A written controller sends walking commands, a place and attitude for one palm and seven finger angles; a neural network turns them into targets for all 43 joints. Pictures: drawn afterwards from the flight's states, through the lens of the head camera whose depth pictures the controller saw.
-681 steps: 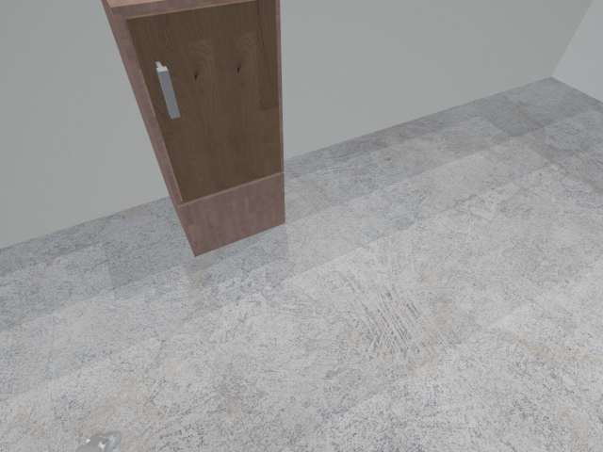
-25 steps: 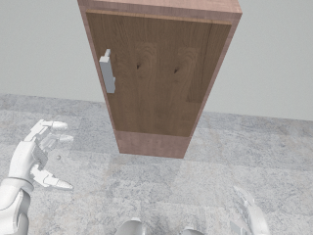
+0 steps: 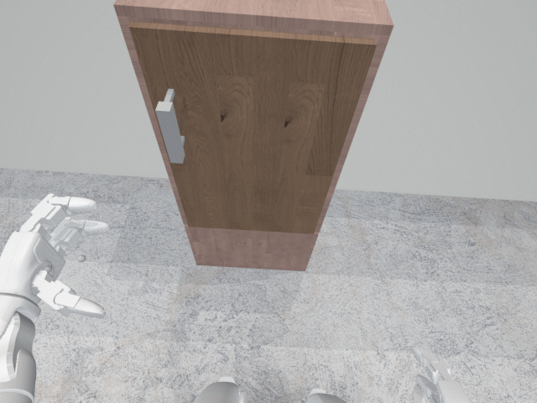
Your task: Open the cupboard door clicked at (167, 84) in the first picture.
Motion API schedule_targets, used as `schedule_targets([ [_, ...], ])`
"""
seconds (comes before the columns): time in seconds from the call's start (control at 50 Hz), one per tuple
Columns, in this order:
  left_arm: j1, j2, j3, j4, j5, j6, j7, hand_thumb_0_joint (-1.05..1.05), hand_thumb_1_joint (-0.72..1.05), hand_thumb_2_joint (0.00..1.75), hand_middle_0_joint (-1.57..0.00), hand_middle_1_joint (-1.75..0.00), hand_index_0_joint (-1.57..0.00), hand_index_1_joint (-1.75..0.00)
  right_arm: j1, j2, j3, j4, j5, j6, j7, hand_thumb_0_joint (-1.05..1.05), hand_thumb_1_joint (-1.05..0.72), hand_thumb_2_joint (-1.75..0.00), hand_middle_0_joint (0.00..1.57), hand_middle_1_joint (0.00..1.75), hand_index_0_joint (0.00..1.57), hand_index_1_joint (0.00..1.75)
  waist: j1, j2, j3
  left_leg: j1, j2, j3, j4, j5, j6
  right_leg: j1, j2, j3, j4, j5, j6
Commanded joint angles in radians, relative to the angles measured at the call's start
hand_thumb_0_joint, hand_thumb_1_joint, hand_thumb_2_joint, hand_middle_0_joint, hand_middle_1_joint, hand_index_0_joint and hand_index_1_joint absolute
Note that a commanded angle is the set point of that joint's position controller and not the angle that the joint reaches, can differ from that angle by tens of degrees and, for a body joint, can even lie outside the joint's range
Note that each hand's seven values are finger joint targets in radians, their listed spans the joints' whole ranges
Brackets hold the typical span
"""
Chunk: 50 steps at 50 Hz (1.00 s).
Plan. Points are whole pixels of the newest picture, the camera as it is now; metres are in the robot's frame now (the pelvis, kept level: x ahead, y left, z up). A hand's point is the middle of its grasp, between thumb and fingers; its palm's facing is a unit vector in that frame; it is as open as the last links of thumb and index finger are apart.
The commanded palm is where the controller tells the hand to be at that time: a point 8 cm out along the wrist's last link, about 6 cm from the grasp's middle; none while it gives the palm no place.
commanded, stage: raise the hand with hooked fingers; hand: left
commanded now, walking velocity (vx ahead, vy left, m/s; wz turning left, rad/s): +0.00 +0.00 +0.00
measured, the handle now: (174, 126) +0.57 +0.21 +0.04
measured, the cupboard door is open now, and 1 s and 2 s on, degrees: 0 0 0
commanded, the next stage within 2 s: move the hooked fingers beside the handle in 0.22 s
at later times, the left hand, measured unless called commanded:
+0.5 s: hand (90, 247) +0.30 +0.27 +0.06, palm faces +0.05 -1.00 -0.04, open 14.0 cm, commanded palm +0.28 +0.31 +0.06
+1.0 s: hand (109, 198) +0.39 +0.27 +0.05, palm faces +0.00 -1.00 -0.03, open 14.0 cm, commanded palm +0.37 +0.32 +0.05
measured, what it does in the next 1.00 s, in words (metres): stands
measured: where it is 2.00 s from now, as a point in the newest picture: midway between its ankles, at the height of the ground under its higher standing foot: outside the picture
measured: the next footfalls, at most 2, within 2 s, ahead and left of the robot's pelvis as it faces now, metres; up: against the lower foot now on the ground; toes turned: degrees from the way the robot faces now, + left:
none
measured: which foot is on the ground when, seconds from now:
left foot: down 0.00-1.00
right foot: down 0.00-1.00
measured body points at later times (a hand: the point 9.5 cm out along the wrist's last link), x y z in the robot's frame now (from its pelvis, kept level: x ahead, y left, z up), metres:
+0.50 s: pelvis +0.00 -0.02 +0.00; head +0.07 -0.01 +0.44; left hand +0.30 +0.32 +0.06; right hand +0.16 -0.27 -0.09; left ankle +0.02 +0.07 -0.69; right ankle +0.01 -0.11 -0.69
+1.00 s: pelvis +0.01 -0.01 -0.01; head +0.10 +0.00 +0.43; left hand +0.38 +0.32 +0.06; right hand +0.09 -0.29 -0.11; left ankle +0.02 +0.07 -0.69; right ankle +0.01 -0.11 -0.69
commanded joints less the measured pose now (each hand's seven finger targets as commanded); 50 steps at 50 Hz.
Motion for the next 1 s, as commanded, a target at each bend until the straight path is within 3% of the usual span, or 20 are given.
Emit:
schedule_targets([
  [0.0, -0.177, 0.266, 0.093, -0.236, -0.018, -0.085, 0.020, 0.00, -0.50, 0.30, -0.30, -1.20, -0.30, -1.20, -0.024, -0.145, -0.059, -0.135, 0.004, -0.056, -0.009, 0.00, -0.90, -0.90, 0.20, 0.30, 0.20, 0.30, 0.017, 0.138, -0.290, 0.245, 0.024, -0.113, -0.168, 0.275, -0.072, 0.076, 0.015, 0.050, -0.086, 0.152, -0.014],
  [0.02, -0.162, 0.255, 0.086, -0.237, -0.016, -0.087, 0.020, 0.00, -0.50, 0.30, -0.30, -1.20, -0.30, -1.20, -0.025, -0.142, -0.061, -0.133, 0.006, -0.057, -0.009, 0.00, -0.90, -0.90, 0.20, 0.30, 0.20, 0.30, 0.016, 0.150, -0.288, 0.255, 0.025, -0.109, -0.166, 0.280, -0.069, 0.074, 0.013, 0.053, -0.091, 0.158, -0.013],
  [0.08, -0.154, 0.256, 0.090, -0.211, -0.027, -0.078, 0.010, 0.00, -0.50, 0.30, -0.30, -1.20, -0.30, -1.20, -0.025, -0.145, -0.058, -0.132, 0.007, -0.056, -0.012, 0.00, -0.90, -0.90, 0.20, 0.30, 0.20, 0.30, 0.006, 0.071, -0.272, 0.206, 0.022, -0.098, -0.156, 0.258, -0.054, 0.101, 0.016, 0.062, -0.098, 0.174, -0.007],
  [0.16, -0.198, 0.245, 0.080, -0.180, -0.038, -0.063, 0.000, 0.00, -0.50, 0.30, -0.30, -1.20, -0.30, -1.20, -0.037, -0.146, -0.053, -0.130, 0.011, -0.053, -0.020, 0.00, -0.90, -0.90, 0.20, 0.30, 0.20, 0.30, -0.003, 0.068, -0.214, 0.169, 0.018, -0.097, -0.161, 0.185, -0.049, 0.079, 0.015, 0.067, -0.110, 0.124, -0.008],
  [0.3, -0.174, 0.256, 0.084, -0.203, -0.027, -0.070, -0.002, 0.00, -0.50, 0.30, -0.30, -1.20, -0.30, -1.20, -0.034, -0.139, -0.052, -0.132, 0.010, -0.059, -0.017, 0.00, -0.90, -0.90, 0.20, 0.30, 0.20, 0.30, 0.011, 0.079, -0.288, 0.192, 0.015, -0.085, -0.142, 0.264, -0.045, 0.130, 0.008, 0.080, -0.097, 0.206, -0.005],
  [0.38, -0.331, 0.295, 0.108, -0.116, -0.023, -0.072, 0.003, 0.00, -0.50, 0.30, -0.30, -1.20, -0.30, -1.20, -0.033, -0.144, -0.045, -0.102, 0.008, -0.049, -0.026, 0.00, -0.90, -0.90, 0.20, 0.30, 0.20, 0.30, -0.024, 0.032, -0.224, 0.105, 0.015, -0.077, -0.112, 0.183, -0.039, 0.094, 0.009, 0.104, -0.103, 0.145, 0.003],
  [0.42, -0.390, 0.318, 0.123, -0.050, -0.019, -0.075, -0.005, 0.00, -0.50, 0.30, -0.30, -1.20, -0.30, -1.20, -0.029, -0.146, -0.042, -0.089, 0.011, -0.045, -0.032, 0.00, -0.90, -0.90, 0.20, 0.30, 0.20, 0.30, -0.027, 0.038, -0.207, 0.071, 0.013, -0.074, -0.103, 0.157, -0.038, 0.093, 0.001, 0.122, -0.109, 0.112, 0.003],
  [0.46, -0.425, 0.318, 0.105, -0.054, -0.015, -0.079, -0.024, 0.00, -0.50, 0.30, -0.30, -1.20, -0.30, -1.20, -0.027, -0.145, -0.042, -0.092, 0.010, -0.047, -0.033, 0.00, -0.90, -0.90, 0.20, 0.30, 0.20, 0.30, -0.019, 0.093, -0.261, 0.092, 0.012, -0.069, -0.091, 0.192, -0.036, 0.114, 0.000, 0.132, -0.096, 0.150, -0.003],
  [0.52, -0.457, 0.353, 0.108, -0.031, 0.003, -0.076, -0.046, 0.00, -0.50, 0.30, -0.30, -1.20, -0.30, -1.20, -0.011, -0.145, -0.044, -0.084, 0.012, -0.042, -0.033, 0.00, -0.90, -0.90, 0.20, 0.30, 0.20, 0.30, -0.016, 0.123, -0.334, 0.127, 0.014, -0.065, -0.085, 0.250, -0.035, 0.139, -0.003, 0.132, -0.084, 0.221, 0.000],
  [0.58, -0.500, 0.359, 0.108, 0.038, 0.002, -0.064, -0.059, 0.00, -0.50, 0.30, -0.30, -1.20, -0.30, -1.20, 0.006, -0.150, -0.046, -0.075, 0.012, -0.034, -0.032, 0.00, -0.90, -0.90, 0.20, 0.30, 0.20, 0.30, -0.028, 0.070, -0.330, 0.109, 0.020, -0.070, -0.073, 0.261, -0.032, 0.119, 0.004, 0.127, -0.074, 0.239, 0.002],
  [0.64, -0.482, 0.383, 0.144, 0.098, -0.002, -0.054, -0.055, 0.00, -0.50, 0.30, -0.30, -1.20, -0.30, -1.20, 0.021, -0.156, -0.051, -0.077, 0.011, -0.025, -0.026, 0.00, -0.90, -0.90, 0.20, 0.30, 0.20, 0.30, -0.013, 0.049, -0.341, 0.079, 0.018, -0.061, -0.069, 0.277, -0.033, 0.148, -0.002, 0.133, -0.072, 0.269, 0.006],
  [0.66, -0.473, 0.416, 0.172, 0.118, -0.007, -0.051, -0.057, 0.00, -0.50, 0.30, -0.30, -1.20, -0.30, -1.20, 0.026, -0.159, -0.049, -0.081, 0.009, -0.019, -0.023, 0.00, -0.90, -0.90, 0.20, 0.30, 0.20, 0.30, 0.002, 0.055, -0.342, 0.060, 0.015, -0.060, -0.061, 0.297, -0.034, 0.167, 0.003, 0.137, -0.063, 0.293, 0.000],
  [0.7, -0.503, 0.434, 0.177, 0.155, 0.009, -0.046, -0.054, 0.00, -0.50, 0.30, -0.30, -1.20, -0.30, -1.20, 0.033, -0.160, -0.050, -0.080, 0.011, -0.006, -0.018, 0.00, -0.90, -0.90, 0.20, 0.30, 0.20, 0.30, -0.005, 0.051, -0.332, 0.039, 0.018, -0.055, -0.062, 0.278, -0.034, 0.153, -0.001, 0.140, -0.063, 0.282, 0.006],
  [0.72, -0.538, 0.408, 0.150, 0.163, 0.014, -0.047, -0.052, 0.00, -0.50, 0.30, -0.30, -1.20, -0.30, -1.20, 0.033, -0.157, -0.048, -0.083, 0.011, -0.003, -0.016, 0.00, -0.90, -0.90, 0.20, 0.30, 0.20, 0.30, -0.018, 0.055, -0.315, 0.029, 0.018, -0.052, -0.060, 0.265, -0.032, 0.137, -0.003, 0.145, -0.065, 0.271, 0.009],
  [0.76, -0.585, 0.426, 0.154, 0.167, 0.027, -0.061, -0.045, 0.00, -0.50, 0.30, -0.30, -1.20, -0.30, -1.20, 0.050, -0.161, -0.055, -0.080, 0.008, 0.004, -0.014, 0.00, -0.90, -0.90, 0.20, 0.30, 0.20, 0.30, -0.025, 0.040, -0.333, 0.031, 0.020, -0.056, -0.053, 0.278, -0.028, 0.130, 0.005, 0.140, -0.051, 0.280, 0.007],
  [0.82, -0.595, 0.465, 0.187, 0.175, 0.038, -0.086, -0.040, 0.00, -0.50, 0.30, -0.30, -1.20, -0.30, -1.20, 0.074, -0.166, -0.062, -0.072, 0.006, 0.015, -0.010, 0.00, -0.90, -0.90, 0.20, 0.30, 0.20, 0.30, -0.020, 0.077, -0.391, 0.074, 0.023, -0.057, -0.054, 0.312, -0.030, 0.128, 0.009, 0.130, -0.040, 0.307, 0.007],
  [0.88, -0.659, 0.432, 0.146, 0.150, 0.042, -0.107, -0.048, 0.00, -0.50, 0.30, -0.30, -1.20, -0.30, -1.20, 0.086, -0.163, -0.064, -0.065, 0.005, 0.024, -0.007, 0.00, -0.90, -0.90, 0.20, 0.30, 0.20, 0.30, -0.032, 0.136, -0.436, 0.137, 0.025, -0.064, -0.052, 0.356, -0.032, 0.093, 0.014, 0.118, -0.030, 0.318, 0.003],
  [0.92, -0.660, 0.424, 0.137, 0.165, 0.042, -0.107, -0.047, 0.00, -0.50, 0.30, -0.30, -1.20, -0.30, -1.20, 0.094, -0.168, -0.066, -0.058, 0.006, 0.031, -0.007, 0.00, -0.90, -0.90, 0.20, 0.30, 0.20, 0.30, -0.039, 0.136, -0.428, 0.170, 0.030, -0.073, -0.060, 0.369, -0.036, 0.062, 0.016, 0.105, -0.036, 0.304, 0.003],
  [0.96, -0.678, 0.450, 0.160, 0.218, 0.042, -0.097, -0.041, 0.00, -0.50, 0.30, -0.30, -1.20, -0.30, -1.20, 0.104, -0.176, -0.066, -0.053, 0.004, 0.042, -0.010, 0.00, -0.90, -0.90, 0.20, 0.30, 0.20, 0.30, -0.046, 0.069, -0.398, 0.130, 0.032, -0.074, -0.057, 0.350, -0.030, 0.059, 0.021, 0.103, -0.038, 0.296, 0.003],
  [0.98, -0.721, 0.449, 0.148, 0.238, 0.053, -0.094, -0.040, 0.00, -0.50, 0.30, -0.30, -1.20, -0.30, -1.20, 0.102, -0.174, -0.064, -0.046, 0.005, 0.047, -0.012, 0.00, -0.90, -0.90, 0.20, 0.30, 0.20, 0.30, -0.054, 0.087, -0.383, 0.117, 0.032, -0.073, -0.058, 0.336, -0.031, 0.050, 0.017, 0.104, -0.037, 0.289, 0.005],
])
